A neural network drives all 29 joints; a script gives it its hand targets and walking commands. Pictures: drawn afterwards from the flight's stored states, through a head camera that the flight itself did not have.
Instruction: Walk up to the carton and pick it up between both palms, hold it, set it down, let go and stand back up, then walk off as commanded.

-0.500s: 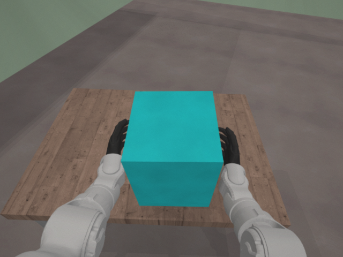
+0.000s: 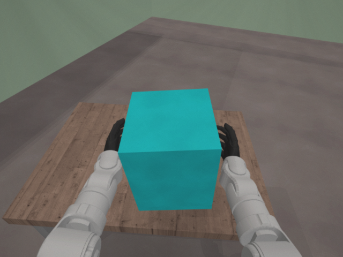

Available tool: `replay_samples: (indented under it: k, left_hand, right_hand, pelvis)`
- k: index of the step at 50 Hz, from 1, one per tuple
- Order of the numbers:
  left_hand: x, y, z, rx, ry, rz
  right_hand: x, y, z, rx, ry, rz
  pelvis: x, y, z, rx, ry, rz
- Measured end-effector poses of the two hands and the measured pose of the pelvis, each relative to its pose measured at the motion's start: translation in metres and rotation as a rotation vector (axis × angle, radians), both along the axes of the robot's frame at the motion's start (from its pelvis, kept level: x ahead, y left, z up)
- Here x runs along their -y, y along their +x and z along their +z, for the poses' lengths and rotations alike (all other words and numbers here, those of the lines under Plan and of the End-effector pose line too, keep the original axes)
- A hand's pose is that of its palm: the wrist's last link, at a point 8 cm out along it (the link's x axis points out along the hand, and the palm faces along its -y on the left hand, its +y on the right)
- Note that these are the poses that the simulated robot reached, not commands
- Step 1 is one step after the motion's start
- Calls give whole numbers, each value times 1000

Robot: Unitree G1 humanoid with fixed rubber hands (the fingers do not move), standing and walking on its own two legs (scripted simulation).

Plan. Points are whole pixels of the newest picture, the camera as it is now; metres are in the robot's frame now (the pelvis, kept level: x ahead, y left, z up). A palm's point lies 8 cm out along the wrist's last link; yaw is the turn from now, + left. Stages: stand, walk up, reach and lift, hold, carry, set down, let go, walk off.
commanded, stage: reach and lift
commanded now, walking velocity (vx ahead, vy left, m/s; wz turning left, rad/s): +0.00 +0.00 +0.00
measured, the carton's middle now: (172, 151) +0.40 -0.01 +0.06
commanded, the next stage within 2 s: hold in 1.80 s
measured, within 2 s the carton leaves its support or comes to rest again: neither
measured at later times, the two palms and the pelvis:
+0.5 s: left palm (107, 132) +0.37 +0.14 +0.16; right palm (235, 145) +0.35 -0.15 +0.13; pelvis -0.01 +0.00 +0.01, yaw +1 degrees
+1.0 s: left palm (96, 135) +0.35 +0.16 +0.17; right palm (230, 141) +0.35 -0.13 +0.15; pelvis -0.02 +0.00 +0.01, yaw +1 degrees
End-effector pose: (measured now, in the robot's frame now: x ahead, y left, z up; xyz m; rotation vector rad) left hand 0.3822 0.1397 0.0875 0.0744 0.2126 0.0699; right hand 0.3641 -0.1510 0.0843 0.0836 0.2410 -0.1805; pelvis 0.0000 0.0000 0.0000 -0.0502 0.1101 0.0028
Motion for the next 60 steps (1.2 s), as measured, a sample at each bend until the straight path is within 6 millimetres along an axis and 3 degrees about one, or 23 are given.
replay_samples:
  k: [7, 14, 23, 33, 41, 50, 60]
  left_hand:
    - [0, -6, 32, 46, 7, -4]
    - [-2, -14, 44, 9, 25, -9]
    - [0, -13, 70, 40, 48, 9]
    - [-3, -10, 75, 19, 46, 35]
    - [-15, -20, 94, 96, 45, 62]
    - [-17, -32, 79, 20, 43, 61]
    - [-9, -31, 105, 71, 53, 61]
  right_hand:
    - [-1, -8, 26, 42, -22, 2]
    - [-3, -19, 29, 1, -59, 11]
    - [-2, -13, 47, 35, -54, 24]
    - [-4, -2, 50, 19, -1, 41]
    - [-15, -2, 77, 98, 6, 61]
    - [-17, -14, 66, 29, -43, 74]
    - [-11, -15, 81, 82, -77, 78]
  pelvis:
    - [1, -7, 2, 30, 2, 2]
    - [0, -14, 3, 92, 6, 8]
    - [3, -13, 4, 103, 10, 9]
    - [7, -6, 7, 127, 14, 13]
    - [4, -7, 7, 145, 10, 18]
    - [4, -17, 7, 183, 10, 20]
    - [8, -15, 7, 182, 15, 21]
